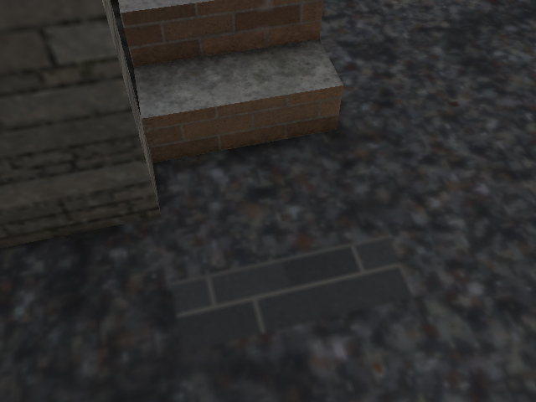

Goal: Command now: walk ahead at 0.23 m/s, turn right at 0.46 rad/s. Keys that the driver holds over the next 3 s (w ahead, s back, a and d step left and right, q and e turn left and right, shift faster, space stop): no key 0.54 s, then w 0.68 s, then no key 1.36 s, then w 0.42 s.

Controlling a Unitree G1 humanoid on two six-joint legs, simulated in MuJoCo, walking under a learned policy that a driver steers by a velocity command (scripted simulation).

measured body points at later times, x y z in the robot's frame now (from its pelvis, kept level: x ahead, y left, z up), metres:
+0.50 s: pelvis +0.11 -0.04 +0.00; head +0.13 -0.05 +0.45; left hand +0.29 +0.19 -0.09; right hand +0.20 -0.31 -0.13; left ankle +0.10 +0.11 -0.71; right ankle +0.15 -0.14 -0.74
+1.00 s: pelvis +0.21 -0.07 +0.00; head +0.22 -0.09 +0.45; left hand +0.31 +0.19 -0.11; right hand +0.25 -0.35 -0.13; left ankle +0.16 +0.08 -0.66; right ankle +0.19 -0.16 -0.74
